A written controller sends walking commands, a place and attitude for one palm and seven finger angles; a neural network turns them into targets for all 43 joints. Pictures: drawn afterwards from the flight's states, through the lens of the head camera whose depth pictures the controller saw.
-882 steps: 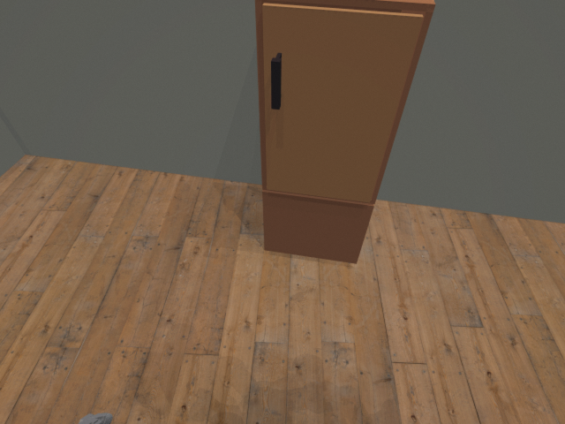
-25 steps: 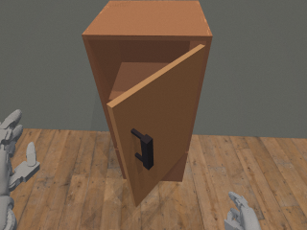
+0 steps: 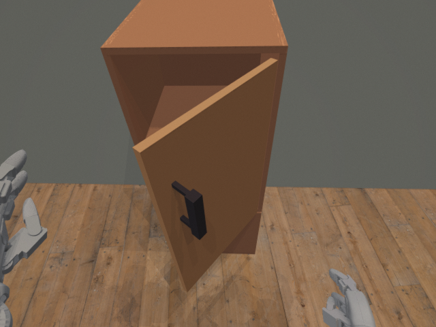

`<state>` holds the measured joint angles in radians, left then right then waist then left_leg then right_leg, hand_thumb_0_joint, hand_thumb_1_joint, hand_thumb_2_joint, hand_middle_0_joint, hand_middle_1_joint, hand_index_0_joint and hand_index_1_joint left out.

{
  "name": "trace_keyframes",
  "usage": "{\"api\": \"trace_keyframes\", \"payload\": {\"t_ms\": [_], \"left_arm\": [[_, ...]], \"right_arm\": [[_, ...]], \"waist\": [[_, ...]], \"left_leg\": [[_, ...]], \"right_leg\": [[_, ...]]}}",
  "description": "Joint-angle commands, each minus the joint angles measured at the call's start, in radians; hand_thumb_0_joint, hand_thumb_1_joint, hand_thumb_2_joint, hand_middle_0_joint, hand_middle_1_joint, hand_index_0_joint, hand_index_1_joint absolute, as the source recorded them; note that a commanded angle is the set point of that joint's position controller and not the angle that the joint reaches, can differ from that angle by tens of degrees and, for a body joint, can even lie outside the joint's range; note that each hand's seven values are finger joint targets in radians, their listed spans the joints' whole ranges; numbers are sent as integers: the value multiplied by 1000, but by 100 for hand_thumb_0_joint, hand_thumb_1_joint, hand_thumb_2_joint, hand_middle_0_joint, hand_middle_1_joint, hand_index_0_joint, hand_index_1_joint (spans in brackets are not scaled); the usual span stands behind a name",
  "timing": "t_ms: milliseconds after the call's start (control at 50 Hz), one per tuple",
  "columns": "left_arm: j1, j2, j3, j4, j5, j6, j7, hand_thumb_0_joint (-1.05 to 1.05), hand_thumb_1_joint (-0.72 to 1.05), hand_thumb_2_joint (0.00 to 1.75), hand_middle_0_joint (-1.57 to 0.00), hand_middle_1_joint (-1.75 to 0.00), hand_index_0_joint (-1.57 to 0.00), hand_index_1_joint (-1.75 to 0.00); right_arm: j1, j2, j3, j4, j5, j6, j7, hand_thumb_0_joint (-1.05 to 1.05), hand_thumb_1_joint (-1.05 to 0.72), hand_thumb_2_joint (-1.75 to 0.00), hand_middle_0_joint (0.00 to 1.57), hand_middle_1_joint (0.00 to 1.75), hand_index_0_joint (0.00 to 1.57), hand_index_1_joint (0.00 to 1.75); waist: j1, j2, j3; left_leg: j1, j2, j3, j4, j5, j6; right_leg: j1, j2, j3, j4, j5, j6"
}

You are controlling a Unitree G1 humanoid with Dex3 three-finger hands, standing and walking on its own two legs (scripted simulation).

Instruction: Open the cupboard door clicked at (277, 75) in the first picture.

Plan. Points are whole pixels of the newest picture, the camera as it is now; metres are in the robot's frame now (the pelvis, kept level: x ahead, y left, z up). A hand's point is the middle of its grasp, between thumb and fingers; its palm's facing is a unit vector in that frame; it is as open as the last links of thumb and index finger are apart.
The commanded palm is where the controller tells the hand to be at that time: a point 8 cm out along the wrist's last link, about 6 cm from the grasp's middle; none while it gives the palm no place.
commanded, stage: step back with the hand held close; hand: left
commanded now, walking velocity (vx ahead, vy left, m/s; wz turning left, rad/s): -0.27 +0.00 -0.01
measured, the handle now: (188, 210) +0.32 +0.09 +0.05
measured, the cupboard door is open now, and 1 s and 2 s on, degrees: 52 52 52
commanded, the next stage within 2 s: stop stepping back and stand still in 0.92 s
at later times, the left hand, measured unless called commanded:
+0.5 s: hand out of the picture +0.13 +0.30 +0.16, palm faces +0.36 -0.78 -0.51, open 7.4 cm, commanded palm +0.07 +0.34 +0.17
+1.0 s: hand out of the picture +0.02 +0.30 +0.17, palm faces +0.40 -0.80 -0.45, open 7.4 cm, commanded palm -0.03 +0.34 +0.17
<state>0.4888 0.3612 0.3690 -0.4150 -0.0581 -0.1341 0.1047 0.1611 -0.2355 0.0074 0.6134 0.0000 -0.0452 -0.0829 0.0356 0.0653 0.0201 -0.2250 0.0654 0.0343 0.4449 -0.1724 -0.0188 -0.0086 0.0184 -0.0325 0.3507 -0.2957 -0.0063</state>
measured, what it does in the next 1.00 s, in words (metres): walks backwards: right foot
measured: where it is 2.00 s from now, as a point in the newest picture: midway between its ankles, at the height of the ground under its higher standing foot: outside the picture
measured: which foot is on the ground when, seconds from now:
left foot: down 0.00-1.00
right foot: down 0.00-0.74, up 0.76-0.98, down 1.00-1.00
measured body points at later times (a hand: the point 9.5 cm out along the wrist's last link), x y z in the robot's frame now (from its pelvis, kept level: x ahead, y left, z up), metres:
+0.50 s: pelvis -0.08 +0.04 -0.01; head -0.05 +0.05 +0.44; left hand +0.11 +0.33 +0.18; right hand +0.10 -0.20 -0.08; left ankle +0.04 +0.14 -0.74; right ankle -0.07 -0.11 -0.74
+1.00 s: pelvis -0.18 +0.04 -0.02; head -0.16 +0.06 +0.43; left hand +0.00 +0.34 +0.19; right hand +0.01 -0.17 -0.09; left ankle -0.01 +0.13 -0.74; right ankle -0.27 -0.06 -0.75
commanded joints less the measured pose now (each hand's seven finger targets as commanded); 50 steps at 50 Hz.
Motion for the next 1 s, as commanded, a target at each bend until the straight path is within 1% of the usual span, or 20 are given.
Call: {"api": "trace_keyframes", "payload": {"t_ms": [0,120,240,360,460,520,580,620,660,700,720,740,760,780,800,840,900,940,960,980], "left_arm": [[9,199,123,-174,-3,-60,8,0,90,90,-20,-30,-20,-30],[42,249,170,-237,-10,-53,21,0,90,90,-20,-30,-20,-30],[81,274,200,-323,-14,-63,43,0,90,90,-20,-30,-20,-30],[96,247,197,-317,-13,-96,54,0,90,90,-20,-30,-20,-30],[89,231,220,-318,6,-123,59,0,90,90,-20,-30,-20,-30],[112,234,217,-333,-4,-132,58,0,90,90,-20,-30,-20,-30],[94,238,194,-332,-7,-131,68,0,90,90,-20,-30,-20,-30],[10,217,153,-319,11,-116,83,0,90,90,-20,-30,-20,-30],[-74,229,147,-314,14,-109,87,0,90,90,-20,-30,-20,-30],[-115,246,168,-338,21,-124,85,0,90,90,-20,-30,-20,-30],[-102,248,193,-325,21,-141,80,0,90,90,-20,-30,-20,-30],[-73,244,205,-297,32,-148,77,0,90,90,-20,-30,-20,-30],[-74,235,210,-312,28,-147,74,0,90,90,-20,-30,-20,-30],[-58,234,200,-322,21,-145,73,0,90,90,-20,-30,-20,-30],[-23,216,186,-332,12,-140,74,0,90,90,-20,-30,-20,-30],[33,196,163,-375,-4,-133,77,0,90,90,-20,-30,-20,-30],[33,207,147,-386,-24,-122,75,0,90,90,-20,-30,-20,-30],[70,254,186,-337,-25,-127,69,0,90,90,-20,-30,-20,-30],[27,262,171,-353,-26,-137,66,0,90,90,-20,-30,-20,-30],[-17,310,197,-360,-23,-150,73,0,90,90,-20,-30,-20,-30]], "right_arm": [[-97,-108,-53,-188,6,-3,-8,0,-90,-90,20,30,20,30],[-100,-105,-59,-230,16,33,-14,0,-90,-90,20,30,20,30],[-93,-110,-66,-249,16,33,-13,0,-90,-90,20,30,20,30],[-83,-117,-63,-247,15,2,-11,0,-90,-90,20,30,20,30],[-81,-130,-69,-245,13,-44,-8,0,-90,-90,20,30,20,30],[-60,-114,-74,-234,16,-64,1,0,-90,-90,20,30,20,30],[-28,-100,-79,-181,7,-64,1,0,-90,-90,20,30,20,30],[-24,-86,-73,-142,-2,-58,2,0,-90,-90,20,30,20,30],[-34,-92,-62,-134,-4,-63,-11,0,-90,-90,20,30,20,30],[-67,-129,-58,-160,-3,-78,-26,0,-90,-90,20,30,20,30],[-74,-120,-64,-161,0,-94,-24,0,-90,-90,20,30,20,30],[-87,-124,-65,-163,-11,-104,-24,0,-90,-90,20,30,20,30],[-63,-107,-72,-155,-19,-109,-10,0,-90,-90,20,30,20,30],[-69,-98,-76,-147,-20,-112,6,0,-90,-90,20,30,20,30],[-76,-98,-79,-147,-17,-115,18,0,-90,-90,20,30,20,30],[-84,-92,-78,-151,-12,-120,33,0,-90,-90,20,30,20,30],[-65,-85,-60,-136,-17,-116,46,0,-90,-90,20,30,20,30],[-34,-72,-63,-117,-21,-93,45,0,-90,-90,20,30,20,30],[-35,-62,-58,-111,-16,-74,43,0,-90,-90,20,30,20,30],[-63,-59,-46,-113,-21,-73,32,0,-90,-90,20,30,20,30]], "waist": [[-22,-47,-114],[-21,-74,-165],[-19,18,-190],[-28,84,-102],[-16,183,-86],[-24,67,-106],[-45,-174,-87],[-59,-247,-68],[-70,-143,-15],[-38,110,-13],[-36,204,-95],[-36,299,-87],[-36,238,-92],[-28,120,-103],[-21,94,-122],[-16,184,-166],[-23,217,-176],[-36,76,-149],[-43,-83,-138],[-34,-180,-122]], "left_leg": [[207,-8,38,41,330,54],[193,12,36,37,394,49],[131,23,17,12,325,44],[-46,55,-53,-115,-97,48],[-360,130,-169,-277,-503,94],[-257,60,-99,-138,-394,62],[40,-63,-7,260,-222,-3],[73,-73,-13,393,-159,0],[50,-43,-53,134,-136,10],[-142,129,-248,-159,-162,80],[-286,228,-372,-323,-509,123],[-409,280,-451,-406,-669,161],[-397,278,-448,-384,-585,177],[-332,257,-387,-323,-465,177],[-257,225,-309,-284,-379,164],[-172,187,-216,-281,-326,125],[-139,150,-174,-301,-287,55],[-68,89,-91,-105,-163,-4],[18,28,-43,135,-103,-28],[7,-37,-13,337,-160,-44]], "right_leg": [[-234,-75,24,-38,520,42],[-223,-61,21,14,524,42],[-205,-46,25,50,401,34],[-211,-2,20,76,92,23],[-23,58,-12,266,-26,17],[-151,22,42,132,-91,-13],[-572,-162,267,-130,-312,-96],[-633,-244,279,-122,-170,-124],[-567,-149,169,2,-27,-54],[-381,20,43,226,-19,34],[-192,73,31,447,-118,36],[-129,102,50,642,-151,34],[-175,95,71,756,-167,23],[-229,80,77,756,-181,9],[-265,70,57,715,-194,5],[-248,68,6,589,-218,-4],[-162,76,-40,261,-246,-31],[-208,-43,74,-87,-129,-71],[-352,-200,254,-170,-38,-117],[-440,-337,341,-193,161,-160]]}}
